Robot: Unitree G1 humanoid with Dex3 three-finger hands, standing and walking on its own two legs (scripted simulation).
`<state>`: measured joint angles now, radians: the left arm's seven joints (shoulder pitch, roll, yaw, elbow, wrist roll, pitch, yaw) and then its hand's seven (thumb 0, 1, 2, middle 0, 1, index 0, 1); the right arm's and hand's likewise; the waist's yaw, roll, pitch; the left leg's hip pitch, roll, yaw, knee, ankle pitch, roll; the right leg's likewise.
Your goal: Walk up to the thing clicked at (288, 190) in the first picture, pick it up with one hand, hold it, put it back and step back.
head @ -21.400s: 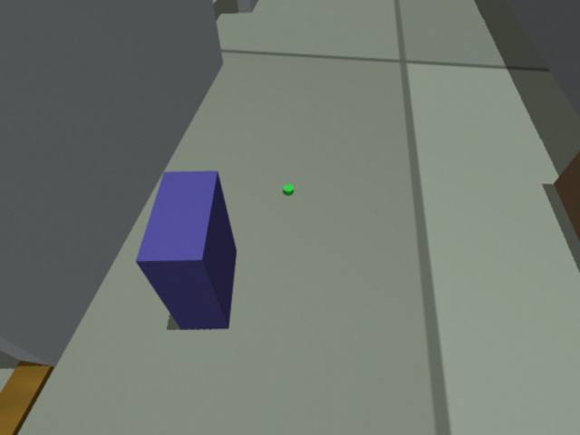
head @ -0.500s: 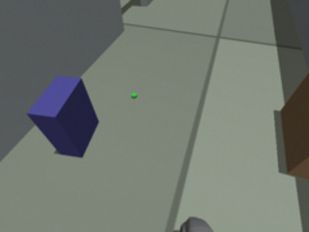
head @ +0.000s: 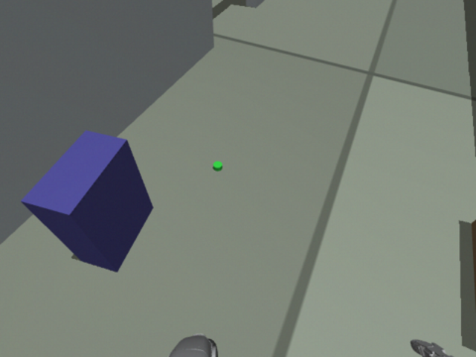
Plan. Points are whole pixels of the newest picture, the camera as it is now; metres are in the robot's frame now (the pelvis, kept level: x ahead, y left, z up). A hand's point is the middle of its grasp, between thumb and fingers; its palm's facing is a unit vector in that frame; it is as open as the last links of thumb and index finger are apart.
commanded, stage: walk up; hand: left
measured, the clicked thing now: (217, 166) +1.11 +0.17 -0.74
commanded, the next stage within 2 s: none
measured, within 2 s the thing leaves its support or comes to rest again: neither
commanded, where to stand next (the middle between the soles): +0.67 -0.04 m, yaw -1 degrees
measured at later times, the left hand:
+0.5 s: hand (144, 251) +0.32 +0.23 -0.11, palm faces -0.07 -0.90 -0.43, open 7.4 cm
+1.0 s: hand (151, 216) +0.42 +0.25 -0.15, palm faces -0.04 -0.93 -0.36, open 7.4 cm
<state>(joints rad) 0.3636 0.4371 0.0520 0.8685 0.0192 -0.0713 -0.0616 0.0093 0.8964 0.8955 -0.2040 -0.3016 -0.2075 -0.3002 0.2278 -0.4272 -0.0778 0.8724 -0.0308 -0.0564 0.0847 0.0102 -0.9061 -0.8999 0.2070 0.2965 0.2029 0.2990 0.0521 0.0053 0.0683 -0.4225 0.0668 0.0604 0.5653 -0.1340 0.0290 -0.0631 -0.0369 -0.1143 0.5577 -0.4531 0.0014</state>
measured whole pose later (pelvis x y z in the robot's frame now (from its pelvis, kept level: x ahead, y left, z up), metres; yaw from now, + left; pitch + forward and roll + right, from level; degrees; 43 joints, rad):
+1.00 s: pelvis +0.40 -0.03 +0.00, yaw +0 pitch -2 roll +0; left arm 0.35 0.44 0.03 0.89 0.00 -0.04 -0.03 0.01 0.90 0.90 -0.20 -0.30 -0.20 -0.30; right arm 0.24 -0.40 -0.06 0.82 -0.01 -0.08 0.05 0.01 -0.91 -0.90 0.21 0.30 0.20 0.30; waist 0.01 -0.04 0.09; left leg -0.34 0.03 0.07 0.60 -0.22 0.03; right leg -0.35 -0.02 0.00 1.07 -0.44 -0.04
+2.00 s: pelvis +0.56 -0.03 +0.01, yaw +0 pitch -2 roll -1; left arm 0.12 0.37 -0.01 1.10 0.00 -0.03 0.00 0.01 0.90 0.90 -0.20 -0.30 -0.21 -0.30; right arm 0.04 -0.36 0.00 1.07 0.01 0.00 0.02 0.01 -0.90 -0.90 0.21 0.30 0.20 0.30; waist 0.02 0.01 0.08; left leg -0.27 0.04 0.01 0.54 -0.23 -0.02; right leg -0.23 -0.04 -0.02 0.52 -0.24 0.04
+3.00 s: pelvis +0.58 -0.03 +0.03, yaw +0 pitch -1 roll +0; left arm 0.09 0.35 0.01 1.15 0.02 -0.01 -0.01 0.01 0.90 0.90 -0.20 -0.30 -0.20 -0.30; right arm 0.07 -0.35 -0.01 1.15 -0.01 0.00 0.01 0.01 -0.91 -0.90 0.21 0.30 0.20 0.30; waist -0.01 0.00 0.04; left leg -0.17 0.03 0.02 0.34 -0.15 -0.02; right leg -0.14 -0.05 -0.02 0.34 -0.18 0.04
